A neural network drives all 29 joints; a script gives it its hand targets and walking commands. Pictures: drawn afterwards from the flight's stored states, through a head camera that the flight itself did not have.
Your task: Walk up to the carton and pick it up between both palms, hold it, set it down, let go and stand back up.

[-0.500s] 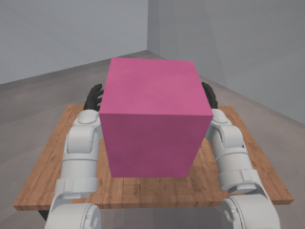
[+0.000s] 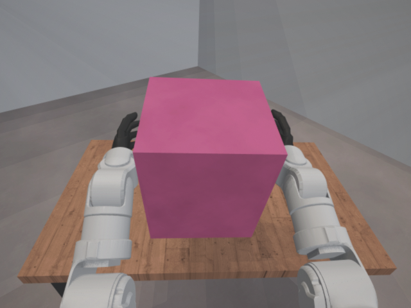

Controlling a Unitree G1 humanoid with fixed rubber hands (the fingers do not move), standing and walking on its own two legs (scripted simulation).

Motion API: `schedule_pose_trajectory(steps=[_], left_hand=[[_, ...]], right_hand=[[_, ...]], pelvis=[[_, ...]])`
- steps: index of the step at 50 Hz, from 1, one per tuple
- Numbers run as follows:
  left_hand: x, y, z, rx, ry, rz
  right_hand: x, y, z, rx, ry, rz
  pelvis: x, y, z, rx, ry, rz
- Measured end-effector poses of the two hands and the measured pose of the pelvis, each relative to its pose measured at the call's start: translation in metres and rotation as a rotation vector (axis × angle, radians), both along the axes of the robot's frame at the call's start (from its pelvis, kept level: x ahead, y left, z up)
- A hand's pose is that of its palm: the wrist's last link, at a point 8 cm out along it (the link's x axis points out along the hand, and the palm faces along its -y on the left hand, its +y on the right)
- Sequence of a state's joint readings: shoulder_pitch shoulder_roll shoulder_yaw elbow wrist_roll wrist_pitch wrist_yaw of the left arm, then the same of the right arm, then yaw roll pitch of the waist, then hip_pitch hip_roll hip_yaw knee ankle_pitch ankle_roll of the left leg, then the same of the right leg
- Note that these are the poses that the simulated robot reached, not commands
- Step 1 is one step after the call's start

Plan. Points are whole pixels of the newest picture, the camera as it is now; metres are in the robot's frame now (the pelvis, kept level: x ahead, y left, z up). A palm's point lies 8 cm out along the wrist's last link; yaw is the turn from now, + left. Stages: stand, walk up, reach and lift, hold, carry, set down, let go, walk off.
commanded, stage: hold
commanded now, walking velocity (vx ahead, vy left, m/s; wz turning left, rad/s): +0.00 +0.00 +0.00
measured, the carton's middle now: (203, 161) +0.37 +0.01 +0.16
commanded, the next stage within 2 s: none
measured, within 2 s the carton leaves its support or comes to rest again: neither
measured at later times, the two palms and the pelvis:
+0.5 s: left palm (123, 151) +0.36 +0.16 +0.19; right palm (281, 148) +0.37 -0.14 +0.20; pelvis +0.00 +0.00 +0.00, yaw +0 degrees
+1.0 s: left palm (123, 152) +0.36 +0.16 +0.19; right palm (281, 148) +0.37 -0.14 +0.19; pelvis +0.00 +0.00 +0.00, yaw +0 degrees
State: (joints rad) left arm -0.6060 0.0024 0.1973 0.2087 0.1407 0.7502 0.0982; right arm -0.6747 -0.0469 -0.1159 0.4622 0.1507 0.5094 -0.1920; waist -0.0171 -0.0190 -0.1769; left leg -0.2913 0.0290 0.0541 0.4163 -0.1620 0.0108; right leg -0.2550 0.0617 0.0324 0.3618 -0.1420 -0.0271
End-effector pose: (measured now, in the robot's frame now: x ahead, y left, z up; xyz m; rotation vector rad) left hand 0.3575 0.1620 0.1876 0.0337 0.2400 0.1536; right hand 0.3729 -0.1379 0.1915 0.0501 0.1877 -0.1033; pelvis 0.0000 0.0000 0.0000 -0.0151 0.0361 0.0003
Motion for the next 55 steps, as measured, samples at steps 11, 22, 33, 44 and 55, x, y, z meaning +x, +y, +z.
schedule_pose_trajectory(steps=[11, 22, 33, 44, 55], left_hand=[[-0.0006, 0.0006, 0.0028, -0.006, -0.015, 0.000], [-0.0002, 0.0003, 0.0006, -0.007, -0.006, -0.002], [-0.0003, 0.0007, 0.0000, -0.004, -0.001, -0.001], [-0.0004, 0.0003, 0.0030, 0.000, -0.013, 0.003], [0.0003, 0.0010, -0.0005, -0.006, -0.004, 0.001]], right_hand=[[-0.0008, 0.0006, 0.0038, -0.004, -0.015, -0.001], [-0.0010, 0.0002, 0.0021, -0.005, -0.006, -0.003], [0.0000, 0.0007, 0.0020, -0.003, -0.001, 0.000], [0.0006, 0.0005, 0.0032, 0.002, -0.013, 0.002], [0.0007, 0.0010, 0.0020, -0.005, -0.004, 0.000]], pelvis=[[-0.0002, 0.0001, 0.0000, 0.000, 0.000, 0.000], [0.0000, -0.0001, 0.0000, 0.000, 0.000, 0.000], [-0.0002, 0.0000, 0.0000, 0.000, 0.000, 0.000], [-0.0001, 0.0000, 0.0000, 0.000, 0.000, 0.000], [0.0001, -0.0001, 0.0000, 0.000, 0.000, 0.000]])
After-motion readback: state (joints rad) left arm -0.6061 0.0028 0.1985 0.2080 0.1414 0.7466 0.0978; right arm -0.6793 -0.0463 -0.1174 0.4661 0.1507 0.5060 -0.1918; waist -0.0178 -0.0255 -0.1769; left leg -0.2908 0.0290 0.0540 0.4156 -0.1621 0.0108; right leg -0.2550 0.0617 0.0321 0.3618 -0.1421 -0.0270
